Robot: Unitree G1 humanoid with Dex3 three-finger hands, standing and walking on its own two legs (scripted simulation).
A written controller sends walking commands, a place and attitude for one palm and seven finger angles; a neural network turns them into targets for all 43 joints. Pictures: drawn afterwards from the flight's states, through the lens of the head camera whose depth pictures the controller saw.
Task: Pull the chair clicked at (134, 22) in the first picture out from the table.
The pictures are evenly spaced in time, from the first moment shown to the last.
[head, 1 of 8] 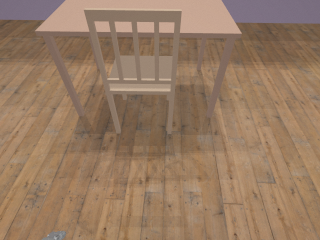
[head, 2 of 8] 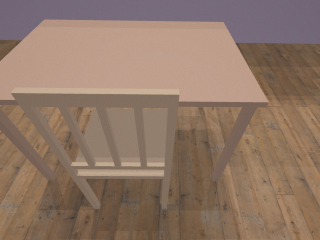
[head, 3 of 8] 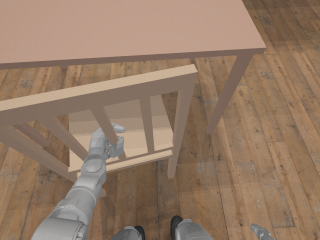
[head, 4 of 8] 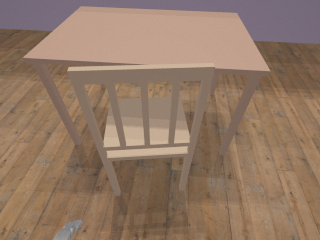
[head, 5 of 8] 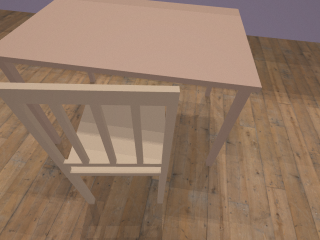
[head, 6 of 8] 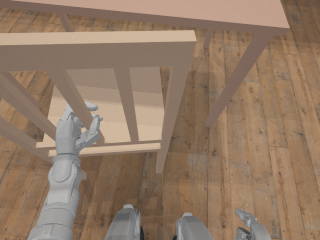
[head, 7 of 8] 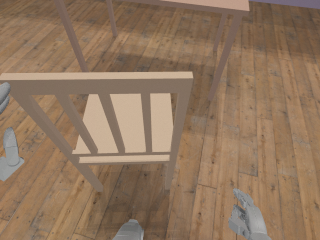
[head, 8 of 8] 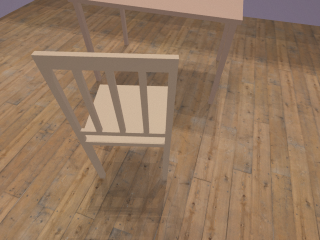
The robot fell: no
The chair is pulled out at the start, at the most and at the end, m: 0.00 0.68 0.68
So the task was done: yes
